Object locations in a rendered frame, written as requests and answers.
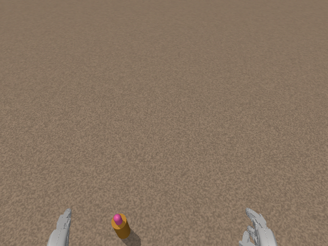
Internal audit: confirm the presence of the bottle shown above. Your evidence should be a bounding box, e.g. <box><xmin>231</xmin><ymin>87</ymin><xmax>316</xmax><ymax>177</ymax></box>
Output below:
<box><xmin>111</xmin><ymin>214</ymin><xmax>131</xmax><ymax>239</ymax></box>

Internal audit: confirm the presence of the left robot hand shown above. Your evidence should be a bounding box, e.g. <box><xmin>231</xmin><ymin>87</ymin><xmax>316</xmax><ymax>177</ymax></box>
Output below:
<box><xmin>47</xmin><ymin>208</ymin><xmax>72</xmax><ymax>246</ymax></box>

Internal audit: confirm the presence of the right robot hand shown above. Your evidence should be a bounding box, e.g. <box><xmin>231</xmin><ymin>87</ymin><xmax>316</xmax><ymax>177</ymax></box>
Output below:
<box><xmin>239</xmin><ymin>208</ymin><xmax>278</xmax><ymax>246</ymax></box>

